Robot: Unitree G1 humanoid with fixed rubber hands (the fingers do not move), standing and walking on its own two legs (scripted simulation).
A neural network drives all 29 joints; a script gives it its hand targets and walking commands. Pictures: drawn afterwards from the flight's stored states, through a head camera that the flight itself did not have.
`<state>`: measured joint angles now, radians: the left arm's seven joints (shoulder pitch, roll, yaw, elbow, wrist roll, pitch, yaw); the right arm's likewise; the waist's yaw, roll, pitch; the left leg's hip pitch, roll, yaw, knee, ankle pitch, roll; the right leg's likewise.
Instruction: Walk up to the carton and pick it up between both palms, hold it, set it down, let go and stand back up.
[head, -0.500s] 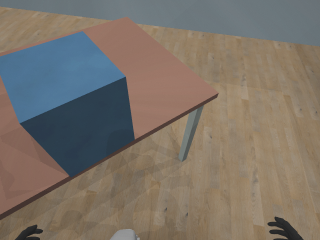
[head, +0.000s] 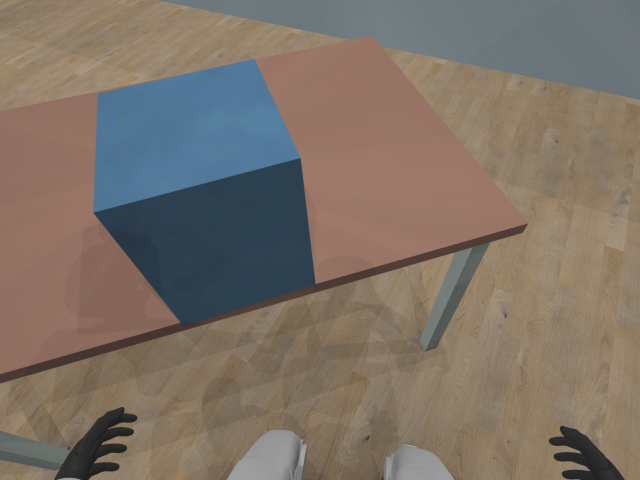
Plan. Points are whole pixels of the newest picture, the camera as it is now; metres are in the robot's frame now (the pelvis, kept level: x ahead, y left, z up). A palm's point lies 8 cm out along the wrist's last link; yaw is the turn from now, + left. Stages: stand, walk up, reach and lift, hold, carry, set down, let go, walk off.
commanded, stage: walk up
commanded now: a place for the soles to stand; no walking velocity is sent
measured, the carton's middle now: (217, 198) +0.49 +0.17 +0.05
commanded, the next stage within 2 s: none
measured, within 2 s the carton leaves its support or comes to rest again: neither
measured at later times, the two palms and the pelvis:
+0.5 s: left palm out of the picture -0.03 +0.36 -0.08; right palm (555, 442) +0.16 -0.26 -0.04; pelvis -0.02 +0.03 +0.01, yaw +13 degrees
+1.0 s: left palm out of the picture +0.00 +0.37 -0.05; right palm (501, 407) +0.21 -0.22 -0.07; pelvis +0.00 +0.03 +0.03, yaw +18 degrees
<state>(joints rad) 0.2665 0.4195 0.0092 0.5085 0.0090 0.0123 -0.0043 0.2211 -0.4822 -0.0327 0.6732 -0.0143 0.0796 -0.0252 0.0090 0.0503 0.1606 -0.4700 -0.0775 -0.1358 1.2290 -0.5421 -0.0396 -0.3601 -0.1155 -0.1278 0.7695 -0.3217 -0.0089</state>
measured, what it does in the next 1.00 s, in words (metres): steps on the spot, turning left: left foot, then right foot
